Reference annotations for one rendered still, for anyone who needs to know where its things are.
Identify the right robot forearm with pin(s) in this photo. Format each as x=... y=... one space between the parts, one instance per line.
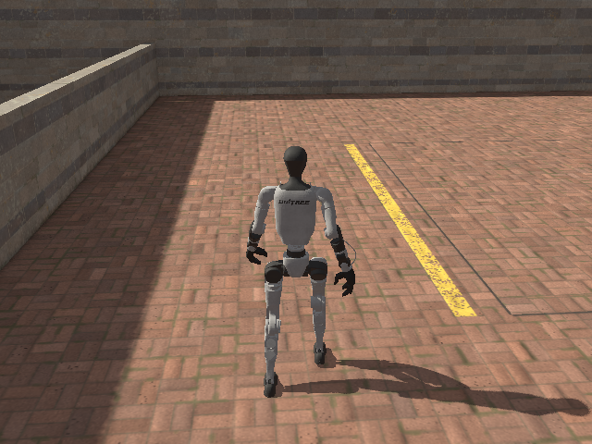
x=341 y=252

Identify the left robot thigh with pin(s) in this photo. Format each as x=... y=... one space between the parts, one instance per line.
x=273 y=289

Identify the robot right hand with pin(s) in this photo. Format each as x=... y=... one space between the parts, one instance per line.
x=350 y=277

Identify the left robot forearm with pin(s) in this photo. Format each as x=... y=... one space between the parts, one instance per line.
x=253 y=240

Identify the robot right upper arm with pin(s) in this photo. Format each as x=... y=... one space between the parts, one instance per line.
x=324 y=196

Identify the robot left hand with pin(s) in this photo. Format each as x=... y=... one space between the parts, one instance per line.
x=259 y=251

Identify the robot left upper arm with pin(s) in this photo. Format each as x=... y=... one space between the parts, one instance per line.
x=265 y=196

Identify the left robot shin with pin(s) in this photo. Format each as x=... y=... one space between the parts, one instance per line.
x=271 y=352

